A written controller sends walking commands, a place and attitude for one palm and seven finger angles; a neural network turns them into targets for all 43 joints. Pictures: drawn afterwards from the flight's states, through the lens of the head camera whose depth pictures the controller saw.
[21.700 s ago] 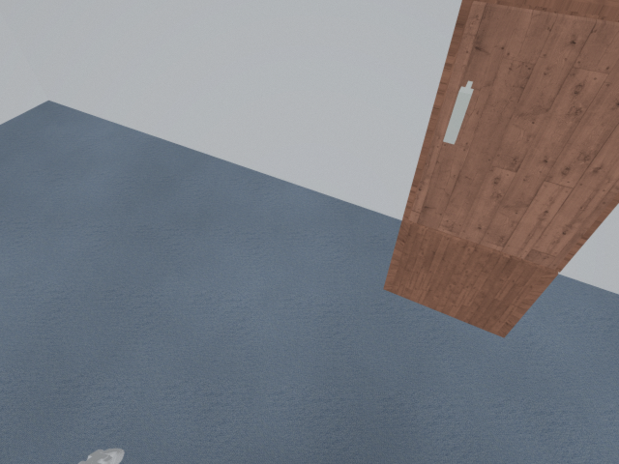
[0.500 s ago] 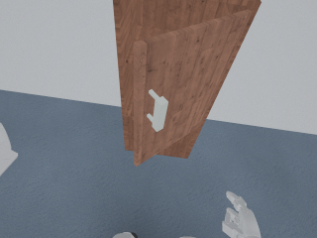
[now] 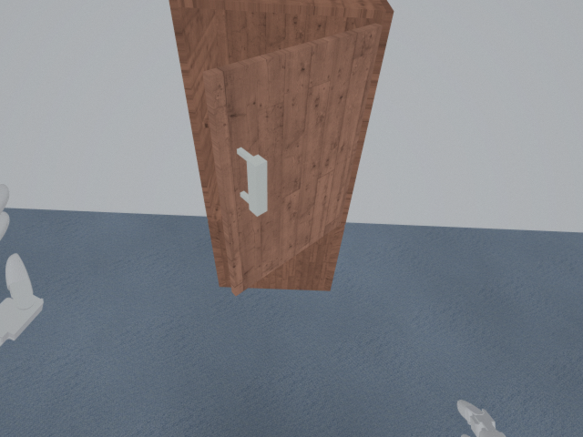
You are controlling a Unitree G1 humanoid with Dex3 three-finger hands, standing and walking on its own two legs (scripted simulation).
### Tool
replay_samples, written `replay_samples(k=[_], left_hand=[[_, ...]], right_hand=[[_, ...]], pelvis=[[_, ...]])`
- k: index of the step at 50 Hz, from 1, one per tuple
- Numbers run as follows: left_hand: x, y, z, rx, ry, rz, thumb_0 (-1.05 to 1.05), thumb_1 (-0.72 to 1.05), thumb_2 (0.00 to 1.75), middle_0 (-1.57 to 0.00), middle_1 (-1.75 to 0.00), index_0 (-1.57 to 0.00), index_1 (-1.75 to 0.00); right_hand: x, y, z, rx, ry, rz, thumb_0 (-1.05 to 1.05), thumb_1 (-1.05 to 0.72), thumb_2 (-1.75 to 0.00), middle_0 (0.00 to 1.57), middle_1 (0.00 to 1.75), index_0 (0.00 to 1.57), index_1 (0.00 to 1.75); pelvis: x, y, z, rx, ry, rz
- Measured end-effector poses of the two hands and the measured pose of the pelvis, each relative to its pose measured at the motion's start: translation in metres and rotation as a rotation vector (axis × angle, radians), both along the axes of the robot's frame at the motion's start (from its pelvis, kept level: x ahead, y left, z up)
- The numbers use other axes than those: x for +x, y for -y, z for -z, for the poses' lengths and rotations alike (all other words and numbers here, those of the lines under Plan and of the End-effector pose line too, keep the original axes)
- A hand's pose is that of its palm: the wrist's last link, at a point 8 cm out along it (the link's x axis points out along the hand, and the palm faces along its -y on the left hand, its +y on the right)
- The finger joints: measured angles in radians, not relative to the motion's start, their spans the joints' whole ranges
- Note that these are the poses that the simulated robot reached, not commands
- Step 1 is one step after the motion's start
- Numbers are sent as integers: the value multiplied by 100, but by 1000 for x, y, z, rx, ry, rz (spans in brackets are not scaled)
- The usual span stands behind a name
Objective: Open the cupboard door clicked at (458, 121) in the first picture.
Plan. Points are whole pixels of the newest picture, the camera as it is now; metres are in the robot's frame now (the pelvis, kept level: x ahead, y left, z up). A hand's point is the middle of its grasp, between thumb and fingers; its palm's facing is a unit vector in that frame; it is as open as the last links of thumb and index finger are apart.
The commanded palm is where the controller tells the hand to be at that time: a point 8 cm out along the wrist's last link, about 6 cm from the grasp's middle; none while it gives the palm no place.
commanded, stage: stop stepping back and stand still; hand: left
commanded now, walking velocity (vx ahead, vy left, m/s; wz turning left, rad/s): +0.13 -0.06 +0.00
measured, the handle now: (250, 181) +0.54 +0.10 +0.05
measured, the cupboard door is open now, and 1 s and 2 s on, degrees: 43 43 43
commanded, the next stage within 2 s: let the arm hang, fingers relaxed in 0.58 s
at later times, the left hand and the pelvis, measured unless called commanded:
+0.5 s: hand out of the picture +0.15 +0.28 +0.17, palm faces +0.48 -0.77 -0.42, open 7.4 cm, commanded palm +0.09 +0.31 +0.18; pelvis -0.04 +0.01 +0.00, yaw +2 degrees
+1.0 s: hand out of the picture -0.01 +0.20 -0.17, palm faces +0.11 -0.98 -0.17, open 7.0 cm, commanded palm none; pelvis -0.05 +0.02 +0.00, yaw +4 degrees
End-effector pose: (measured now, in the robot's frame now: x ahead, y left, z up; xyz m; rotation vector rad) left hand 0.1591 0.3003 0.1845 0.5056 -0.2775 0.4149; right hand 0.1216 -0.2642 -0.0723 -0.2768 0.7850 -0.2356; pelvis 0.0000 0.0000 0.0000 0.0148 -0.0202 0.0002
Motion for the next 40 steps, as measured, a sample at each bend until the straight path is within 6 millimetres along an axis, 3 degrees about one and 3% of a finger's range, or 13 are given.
replay_samples(k=[8, 14, 24, 29, 34, 36, 40], left_hand=[[-39, 13, -12, 71, -27, 41, 1, 89, 90, -21, -30, -22, -30], [-69, 6, -11, 49, -8, -30, 1, 89, 90, -21, -30, -22, -30], [-54, -15, 3, 7, 21, -46, 1, 89, 90, -21, -30, -21, -30], [-48, -5, -9, 85, -18, -10, 1, 89, 90, -21, -30, -21, -30], [-51, 0, -8, 87, -78, 9, 1, 89, 90, -21, -30, -22, -30], [-44, -7, 20, 75, -187, 9, 1, 89, 90, -21, -30, -21, -30], [-36, -22, 145, -180, -623, -70, 0, 90, 90, -20, -30, -21, -30]], right_hand=[[-16, -21, -8, 65, 96, -43, 2, -90, -90, 20, 30, 20, 30], [-26, -30, 2, 81, 30, -97, 2, -90, -90, 20, 30, 20, 30], [-16, -45, 5, 50, 50, -99, 2, -90, -90, 20, 30, 20, 30], [-8, -58, 5, 109, 85, -134, 2, -90, -90, 20, 30, 20, 30], [-4, -58, 9, 137, 54, -133, 2, -90, -90, 21, 30, 20, 30], [-3, -54, 19, 143, 24, -158, 2, -90, -90, 21, 30, 20, 30], [-12, -43, 47, 126, -111, -148, 1, -90, -90, 20, 30, 20, 30]], pelvis=[[-34, 7, -5, -14, 2, -19], [-43, 7, -6, -9, -1, -5], [-43, -10, 3, -1, 22, -33], [-43, -5, 0, -5, 12, -38], [-38, -5, -2, -32, -6, -32], [-38, -9, 0, -35, -23, -43], [-41, -20, 8, -29, -30, -67]])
